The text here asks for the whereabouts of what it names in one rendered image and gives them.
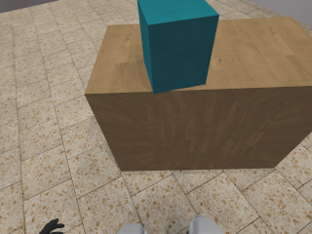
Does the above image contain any robot right thigh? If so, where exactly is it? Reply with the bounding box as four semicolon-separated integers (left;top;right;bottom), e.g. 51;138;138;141
188;216;223;234

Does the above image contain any pedestal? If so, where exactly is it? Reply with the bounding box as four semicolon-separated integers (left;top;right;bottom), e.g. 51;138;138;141
84;17;312;172

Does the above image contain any carton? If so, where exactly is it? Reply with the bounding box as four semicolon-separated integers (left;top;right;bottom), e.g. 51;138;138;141
137;0;219;94

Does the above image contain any robot left thigh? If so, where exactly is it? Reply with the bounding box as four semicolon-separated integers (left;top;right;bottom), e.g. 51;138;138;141
117;223;148;234

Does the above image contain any robot left hand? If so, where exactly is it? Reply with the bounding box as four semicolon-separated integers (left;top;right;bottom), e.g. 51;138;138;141
39;218;65;234

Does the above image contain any robot thigh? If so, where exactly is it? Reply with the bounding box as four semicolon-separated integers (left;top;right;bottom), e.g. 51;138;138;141
117;223;148;234
188;216;223;234

